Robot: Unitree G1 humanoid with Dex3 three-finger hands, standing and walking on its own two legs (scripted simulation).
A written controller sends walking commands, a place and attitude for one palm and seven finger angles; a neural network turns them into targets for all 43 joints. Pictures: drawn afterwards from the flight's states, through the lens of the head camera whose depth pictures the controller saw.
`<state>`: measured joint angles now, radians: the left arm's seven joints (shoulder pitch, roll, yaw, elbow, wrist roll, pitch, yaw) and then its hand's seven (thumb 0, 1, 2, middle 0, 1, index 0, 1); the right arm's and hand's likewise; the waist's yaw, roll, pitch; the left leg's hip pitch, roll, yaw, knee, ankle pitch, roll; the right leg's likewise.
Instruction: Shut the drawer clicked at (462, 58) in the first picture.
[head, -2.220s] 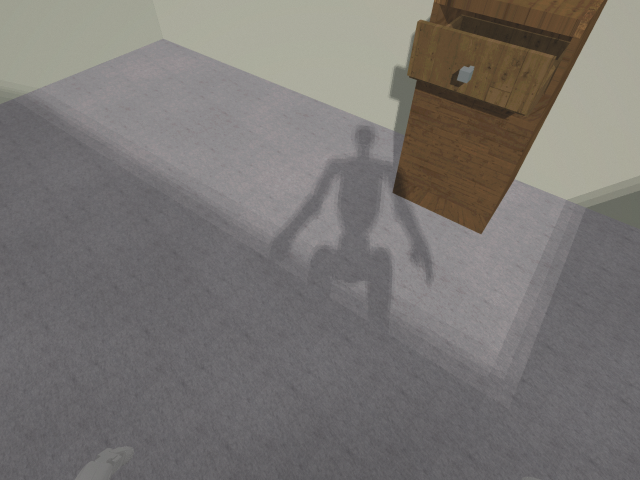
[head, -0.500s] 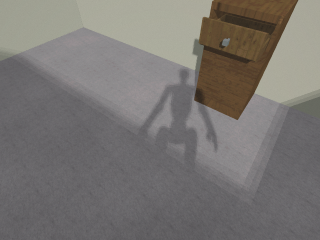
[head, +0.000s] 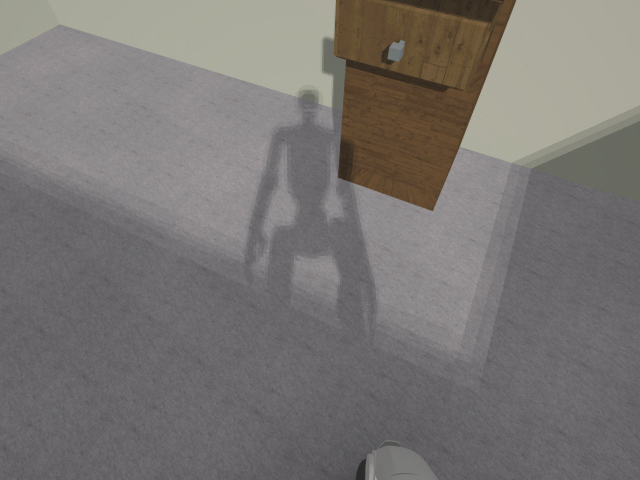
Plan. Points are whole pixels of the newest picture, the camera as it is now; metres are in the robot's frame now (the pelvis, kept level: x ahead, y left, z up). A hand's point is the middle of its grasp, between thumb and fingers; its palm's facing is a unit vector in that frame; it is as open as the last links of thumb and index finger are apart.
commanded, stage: walk to a spot facing it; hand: left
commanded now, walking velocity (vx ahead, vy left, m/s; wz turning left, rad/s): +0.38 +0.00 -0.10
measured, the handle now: (398, 48) +1.07 -0.18 -0.03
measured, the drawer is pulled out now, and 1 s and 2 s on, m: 0.16 0.16 0.16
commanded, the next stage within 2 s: turn to face it in 0.52 s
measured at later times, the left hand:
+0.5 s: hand (199, 453) +0.18 +0.19 -0.19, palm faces +0.12 -0.99 -0.12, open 7.4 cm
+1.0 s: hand (236, 261) +0.51 +0.17 -0.16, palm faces -0.19 -0.95 -0.25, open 7.4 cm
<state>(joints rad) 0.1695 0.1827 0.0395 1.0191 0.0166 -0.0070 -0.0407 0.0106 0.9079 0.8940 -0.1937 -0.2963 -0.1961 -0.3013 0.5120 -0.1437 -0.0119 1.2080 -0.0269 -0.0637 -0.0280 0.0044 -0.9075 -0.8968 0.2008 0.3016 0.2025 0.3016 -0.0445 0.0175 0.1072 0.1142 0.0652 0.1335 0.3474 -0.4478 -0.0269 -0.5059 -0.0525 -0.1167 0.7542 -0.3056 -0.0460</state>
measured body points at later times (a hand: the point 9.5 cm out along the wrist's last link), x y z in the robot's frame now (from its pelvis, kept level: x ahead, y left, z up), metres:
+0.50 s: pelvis +0.22 +0.02 +0.00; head +0.23 +0.05 +0.44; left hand +0.17 +0.24 -0.18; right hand +0.33 -0.21 -0.13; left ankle +0.30 +0.13 -0.73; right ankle +0.13 -0.12 -0.72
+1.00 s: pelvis +0.37 +0.00 -0.01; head +0.41 -0.03 +0.43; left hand +0.52 +0.22 -0.15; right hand +0.29 -0.21 -0.18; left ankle +0.30 +0.13 -0.70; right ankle +0.43 -0.09 -0.73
